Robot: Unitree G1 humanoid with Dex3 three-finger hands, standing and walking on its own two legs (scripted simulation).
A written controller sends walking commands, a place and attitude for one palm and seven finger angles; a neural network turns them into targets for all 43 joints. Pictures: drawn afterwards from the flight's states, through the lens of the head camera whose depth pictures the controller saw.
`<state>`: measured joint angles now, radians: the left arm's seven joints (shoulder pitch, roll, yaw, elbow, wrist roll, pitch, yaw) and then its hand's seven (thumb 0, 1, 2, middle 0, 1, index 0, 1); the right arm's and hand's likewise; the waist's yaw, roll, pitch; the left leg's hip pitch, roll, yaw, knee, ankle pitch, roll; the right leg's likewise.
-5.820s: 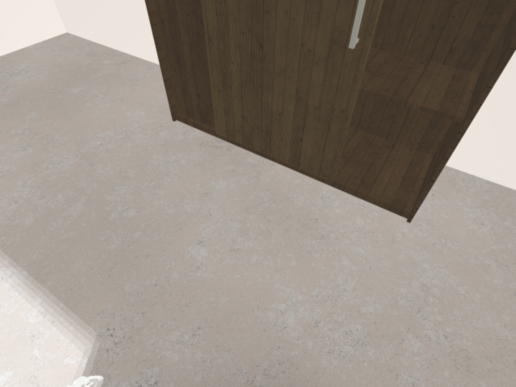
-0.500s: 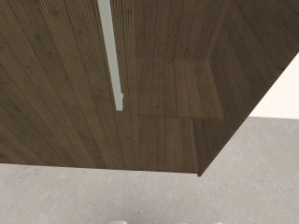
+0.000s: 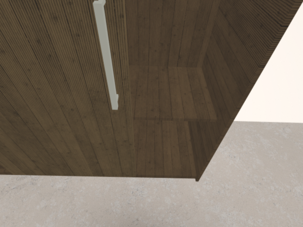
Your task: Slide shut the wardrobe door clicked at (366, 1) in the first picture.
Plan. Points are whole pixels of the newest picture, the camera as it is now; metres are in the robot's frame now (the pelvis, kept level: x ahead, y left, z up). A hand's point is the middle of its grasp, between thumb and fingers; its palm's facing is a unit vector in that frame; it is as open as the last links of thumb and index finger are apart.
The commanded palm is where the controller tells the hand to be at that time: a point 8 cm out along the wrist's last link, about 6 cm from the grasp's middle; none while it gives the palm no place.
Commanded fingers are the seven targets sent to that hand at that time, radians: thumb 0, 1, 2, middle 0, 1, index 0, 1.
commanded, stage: come to a stop and stand still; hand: left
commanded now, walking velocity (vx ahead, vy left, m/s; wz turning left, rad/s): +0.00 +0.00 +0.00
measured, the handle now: (109, 63) +0.51 +0.15 +0.18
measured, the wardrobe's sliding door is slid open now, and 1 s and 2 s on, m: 0.41 0.41 0.41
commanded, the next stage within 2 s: look again from close up in 0.78 s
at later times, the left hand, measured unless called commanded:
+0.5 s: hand out of the picture -0.01 +0.19 -0.17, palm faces +0.00 -0.98 -0.19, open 7.3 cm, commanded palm none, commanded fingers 0.00 0.90 0.90 -0.20 -0.30 -0.20 -0.30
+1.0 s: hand out of the picture -0.01 +0.18 -0.17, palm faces +0.00 -0.98 -0.19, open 7.3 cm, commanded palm none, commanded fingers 0.00 0.90 0.90 -0.20 -0.30 -0.20 -0.30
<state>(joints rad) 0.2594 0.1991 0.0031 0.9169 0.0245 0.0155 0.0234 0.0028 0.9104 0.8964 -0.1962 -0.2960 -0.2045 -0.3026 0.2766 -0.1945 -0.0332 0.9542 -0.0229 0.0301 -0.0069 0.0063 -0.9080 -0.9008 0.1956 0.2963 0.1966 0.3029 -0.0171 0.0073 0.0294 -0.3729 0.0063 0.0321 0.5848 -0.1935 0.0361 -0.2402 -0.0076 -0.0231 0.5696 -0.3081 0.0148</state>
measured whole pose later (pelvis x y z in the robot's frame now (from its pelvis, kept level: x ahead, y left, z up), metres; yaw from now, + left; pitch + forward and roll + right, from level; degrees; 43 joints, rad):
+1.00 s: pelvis +0.02 +0.01 +0.01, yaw -1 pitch -1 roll -1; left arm 0.36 0.15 -0.01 1.09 0.03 -0.01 0.04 0.00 0.91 0.90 -0.19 -0.30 -0.20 -0.30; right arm 0.27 -0.16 -0.01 1.11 -0.01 0.01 -0.01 0.00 -0.91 -0.90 0.20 0.30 0.20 0.30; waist 0.00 0.00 0.03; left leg -0.27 -0.03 0.06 0.44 -0.15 0.05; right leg -0.15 -0.04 0.00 0.44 -0.26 0.04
